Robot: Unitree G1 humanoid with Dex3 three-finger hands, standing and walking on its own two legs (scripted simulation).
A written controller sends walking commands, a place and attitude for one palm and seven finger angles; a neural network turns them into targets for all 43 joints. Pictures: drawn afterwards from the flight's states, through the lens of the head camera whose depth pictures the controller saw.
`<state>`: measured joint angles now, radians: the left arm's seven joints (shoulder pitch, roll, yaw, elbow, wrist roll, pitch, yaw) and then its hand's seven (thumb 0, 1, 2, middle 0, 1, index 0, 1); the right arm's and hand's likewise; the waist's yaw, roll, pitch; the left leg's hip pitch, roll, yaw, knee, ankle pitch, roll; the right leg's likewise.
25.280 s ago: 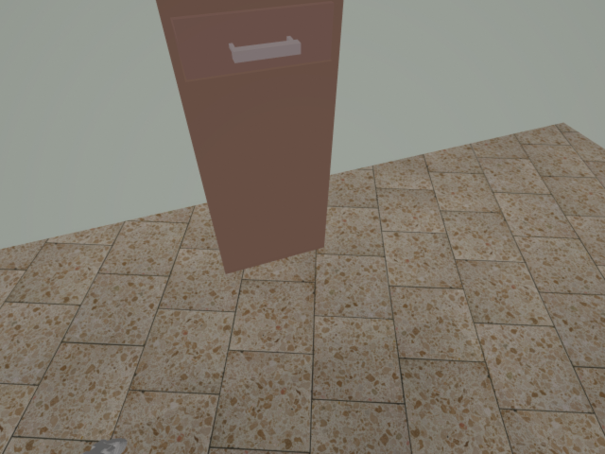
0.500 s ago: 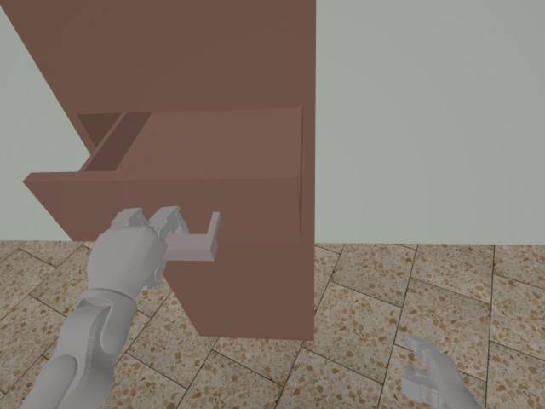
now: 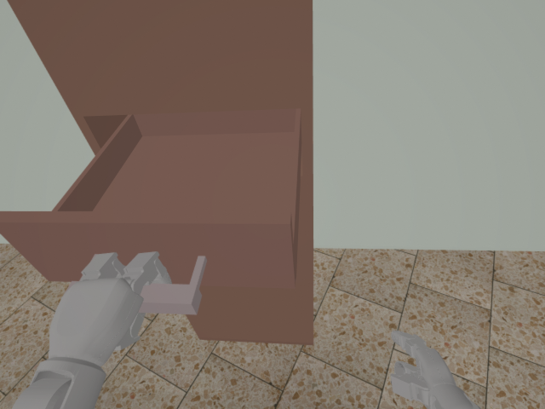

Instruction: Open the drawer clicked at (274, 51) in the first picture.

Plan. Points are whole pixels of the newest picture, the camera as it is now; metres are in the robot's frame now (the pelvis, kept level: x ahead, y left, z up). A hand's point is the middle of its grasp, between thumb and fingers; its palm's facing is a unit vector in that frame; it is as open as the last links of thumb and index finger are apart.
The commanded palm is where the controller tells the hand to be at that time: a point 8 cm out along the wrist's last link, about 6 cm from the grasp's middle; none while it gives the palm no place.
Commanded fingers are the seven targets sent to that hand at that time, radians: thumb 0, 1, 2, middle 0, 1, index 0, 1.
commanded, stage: pull the drawer open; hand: left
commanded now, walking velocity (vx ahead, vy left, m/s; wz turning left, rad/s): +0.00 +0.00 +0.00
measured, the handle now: (140, 280) +0.24 +0.20 +0.13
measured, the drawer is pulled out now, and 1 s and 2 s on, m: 0.26 0.30 0.30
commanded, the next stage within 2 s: open the thumb to release the handle in 0.42 s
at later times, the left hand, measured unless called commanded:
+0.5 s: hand (110, 365) +0.15 +0.20 +0.11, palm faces +0.06 -0.14 -0.99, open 5.9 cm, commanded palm +0.12 +0.22 +0.17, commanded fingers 0.00 0.90 0.90 -0.40 -1.35 -0.40 -1.35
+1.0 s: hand (98, 354) +0.16 +0.22 +0.11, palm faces +0.09 -0.15 -0.98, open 11.9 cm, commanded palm +0.12 +0.22 +0.17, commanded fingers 0.00 -0.50 0.30 -0.30 -1.20 -0.30 -1.20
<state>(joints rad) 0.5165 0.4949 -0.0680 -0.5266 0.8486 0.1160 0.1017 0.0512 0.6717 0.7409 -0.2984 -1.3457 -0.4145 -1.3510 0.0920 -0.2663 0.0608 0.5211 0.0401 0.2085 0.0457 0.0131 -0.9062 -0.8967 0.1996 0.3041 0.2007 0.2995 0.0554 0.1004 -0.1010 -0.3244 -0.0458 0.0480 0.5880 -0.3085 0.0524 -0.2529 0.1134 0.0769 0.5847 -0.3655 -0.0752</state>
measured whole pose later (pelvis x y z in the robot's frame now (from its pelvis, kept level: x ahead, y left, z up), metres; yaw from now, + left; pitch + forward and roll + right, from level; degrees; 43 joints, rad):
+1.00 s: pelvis -0.02 +0.00 +0.00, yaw +2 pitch +0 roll +0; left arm 0.47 0.49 -0.04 -0.49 0.86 0.07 0.08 0.00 -0.19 0.44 -0.38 -1.26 -0.34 -1.24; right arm 0.08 -0.26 0.04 0.55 0.01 0.16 -0.01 0.01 -0.91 -0.90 0.20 0.30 0.20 0.30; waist 0.10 0.11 -0.07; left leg -0.32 -0.05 0.01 0.59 -0.27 0.05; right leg -0.23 0.11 0.03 0.57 -0.33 -0.08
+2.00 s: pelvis -0.06 +0.02 +0.00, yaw +3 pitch -5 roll +0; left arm 0.09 0.50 -0.21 -0.47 0.86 0.21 -0.07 0.00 -0.50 0.30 -0.46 -1.27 -0.39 -1.26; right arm 0.02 -0.24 0.06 0.60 0.05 0.15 0.04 0.01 -0.91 -0.90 0.20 0.30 0.20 0.30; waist 0.13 0.13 -0.01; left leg -0.24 -0.09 0.02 0.52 -0.19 0.08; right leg -0.18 0.07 0.04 0.55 -0.29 -0.04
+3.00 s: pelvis -0.04 +0.00 +0.00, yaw +4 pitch -3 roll +0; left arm -0.03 0.71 0.05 -0.66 0.68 0.26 -0.23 0.00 -0.50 0.30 -0.33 -1.20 -0.32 -1.20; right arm -0.01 -0.27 0.09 0.57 0.06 0.17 0.05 0.01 -0.91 -0.90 0.20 0.30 0.20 0.30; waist 0.13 0.14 -0.03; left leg -0.26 -0.07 -0.01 0.55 -0.23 0.06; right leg -0.17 0.09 0.01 0.54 -0.31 -0.07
